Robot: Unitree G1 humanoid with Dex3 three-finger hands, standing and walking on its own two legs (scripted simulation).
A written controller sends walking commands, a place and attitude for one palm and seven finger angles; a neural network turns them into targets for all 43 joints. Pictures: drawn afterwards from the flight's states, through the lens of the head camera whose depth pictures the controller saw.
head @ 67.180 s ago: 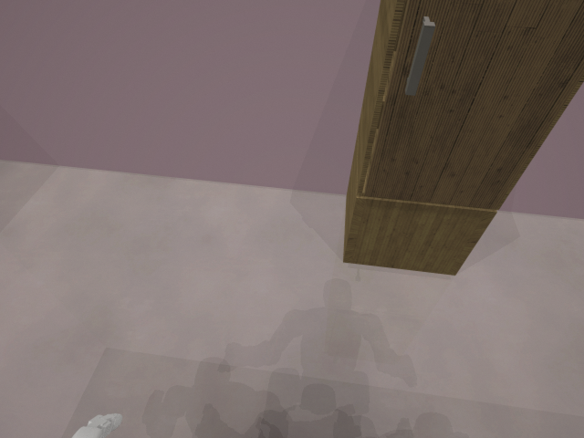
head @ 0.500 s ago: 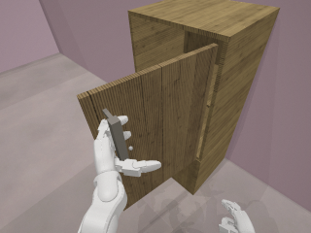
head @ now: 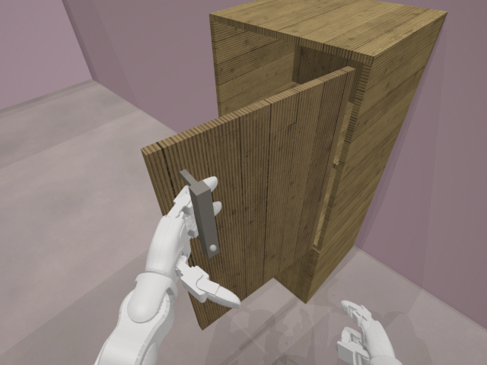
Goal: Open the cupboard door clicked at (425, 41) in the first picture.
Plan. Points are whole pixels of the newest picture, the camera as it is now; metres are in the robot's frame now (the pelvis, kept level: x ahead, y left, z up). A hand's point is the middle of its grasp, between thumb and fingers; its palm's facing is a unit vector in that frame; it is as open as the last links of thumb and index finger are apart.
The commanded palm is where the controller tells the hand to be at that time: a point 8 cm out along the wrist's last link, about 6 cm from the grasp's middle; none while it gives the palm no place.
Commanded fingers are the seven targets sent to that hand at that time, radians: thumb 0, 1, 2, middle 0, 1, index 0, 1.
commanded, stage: slide the hand sideways off the handle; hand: left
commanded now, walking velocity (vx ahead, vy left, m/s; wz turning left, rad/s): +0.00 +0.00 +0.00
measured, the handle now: (199, 215) +0.31 +0.11 +0.13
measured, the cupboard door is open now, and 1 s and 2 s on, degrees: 81 82 82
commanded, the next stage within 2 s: draw the hand back to the body in 1.00 s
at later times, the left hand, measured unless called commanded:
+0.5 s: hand (201, 270) +0.21 +0.08 +0.12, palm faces -0.06 -1.00 -0.02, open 15.9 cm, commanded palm +0.17 +0.16 +0.12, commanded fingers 0.00 -0.50 0.30 -0.15 -0.30 -0.15 -0.30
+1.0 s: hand (161, 287) +0.19 +0.13 +0.12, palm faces -0.04 -1.00 -0.07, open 15.7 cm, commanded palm +0.14 +0.20 +0.12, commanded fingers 0.00 -0.50 0.30 -0.15 -0.30 -0.15 -0.30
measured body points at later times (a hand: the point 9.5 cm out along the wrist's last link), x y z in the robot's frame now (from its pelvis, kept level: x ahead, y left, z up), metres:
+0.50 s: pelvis +0.01 -0.02 +0.00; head -0.02 -0.04 +0.45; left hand +0.21 +0.14 +0.13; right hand +0.19 -0.23 -0.07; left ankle +0.04 +0.10 -0.73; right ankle -0.03 -0.10 -0.73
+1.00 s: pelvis +0.02 -0.04 -0.01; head -0.01 -0.07 +0.44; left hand +0.18 +0.19 +0.12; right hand +0.20 -0.27 -0.08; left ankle +0.04 +0.11 -0.73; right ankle -0.03 -0.10 -0.73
